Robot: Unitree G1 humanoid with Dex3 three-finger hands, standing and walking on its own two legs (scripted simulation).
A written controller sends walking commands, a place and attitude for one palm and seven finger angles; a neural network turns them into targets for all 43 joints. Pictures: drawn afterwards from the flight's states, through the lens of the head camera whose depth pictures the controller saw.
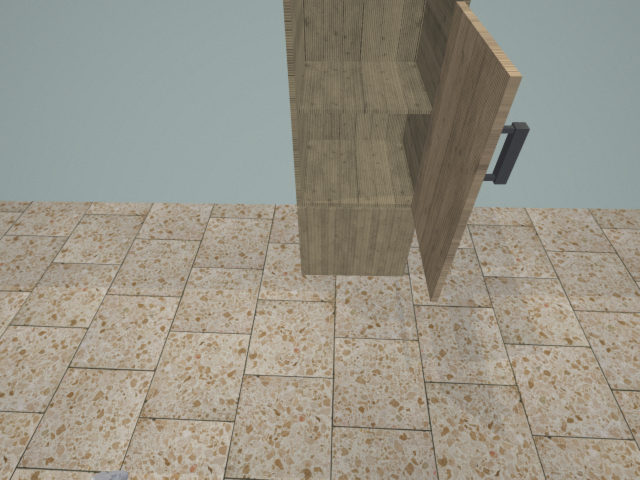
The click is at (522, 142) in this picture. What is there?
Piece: cupboard door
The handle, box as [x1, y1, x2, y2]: [483, 122, 529, 183]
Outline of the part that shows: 525,122 512,122 510,126 503,127 501,132 508,133 493,172 491,174 486,174 483,180 492,180 494,183 506,182 529,129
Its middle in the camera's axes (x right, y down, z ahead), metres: +0.33 -0.16 +0.73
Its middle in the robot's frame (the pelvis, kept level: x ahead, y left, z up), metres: +0.67 -0.30 +0.06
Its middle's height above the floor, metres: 0.83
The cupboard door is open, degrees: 90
